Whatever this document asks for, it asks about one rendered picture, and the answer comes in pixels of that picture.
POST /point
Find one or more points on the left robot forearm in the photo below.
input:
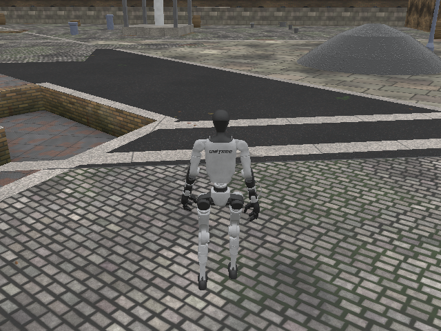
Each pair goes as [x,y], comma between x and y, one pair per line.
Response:
[189,183]

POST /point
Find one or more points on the right robot forearm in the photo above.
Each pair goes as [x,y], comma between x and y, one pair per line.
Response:
[251,188]

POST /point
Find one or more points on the left robot foot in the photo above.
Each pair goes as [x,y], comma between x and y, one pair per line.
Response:
[202,285]

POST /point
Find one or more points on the right robot thigh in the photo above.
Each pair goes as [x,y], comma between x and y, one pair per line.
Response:
[235,206]

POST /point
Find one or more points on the left robot hand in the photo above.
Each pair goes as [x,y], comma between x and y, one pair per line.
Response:
[185,201]

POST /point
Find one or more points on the right robot hand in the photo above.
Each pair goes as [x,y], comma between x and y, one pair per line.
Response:
[255,211]

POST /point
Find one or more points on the right robot upper arm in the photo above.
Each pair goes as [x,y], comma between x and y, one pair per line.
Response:
[244,157]

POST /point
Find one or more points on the left robot upper arm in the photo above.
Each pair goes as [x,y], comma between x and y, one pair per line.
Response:
[199,146]

